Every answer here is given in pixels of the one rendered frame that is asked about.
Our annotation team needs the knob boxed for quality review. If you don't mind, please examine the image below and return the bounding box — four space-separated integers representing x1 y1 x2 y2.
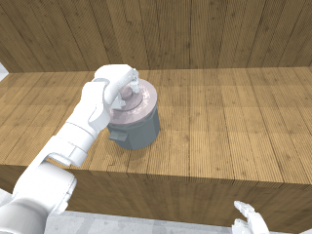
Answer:
118 86 134 101

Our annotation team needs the pot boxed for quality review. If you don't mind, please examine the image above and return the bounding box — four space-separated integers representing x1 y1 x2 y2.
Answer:
106 105 160 150

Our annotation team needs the right robot hand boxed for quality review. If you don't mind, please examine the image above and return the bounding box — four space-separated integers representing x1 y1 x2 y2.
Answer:
231 201 270 234

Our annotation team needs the lid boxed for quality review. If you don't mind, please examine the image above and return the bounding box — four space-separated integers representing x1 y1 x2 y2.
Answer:
108 78 158 126

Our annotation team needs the table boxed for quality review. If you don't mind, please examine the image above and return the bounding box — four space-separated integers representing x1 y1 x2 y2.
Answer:
0 0 312 234

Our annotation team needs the left robot hand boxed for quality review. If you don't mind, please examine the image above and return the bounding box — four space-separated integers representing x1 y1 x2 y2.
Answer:
95 64 140 109

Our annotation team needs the robot left upper arm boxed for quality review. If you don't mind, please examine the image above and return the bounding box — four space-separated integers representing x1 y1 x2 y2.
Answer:
0 159 77 234

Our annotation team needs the robot left forearm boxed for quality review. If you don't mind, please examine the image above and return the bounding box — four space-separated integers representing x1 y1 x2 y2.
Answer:
12 75 119 200

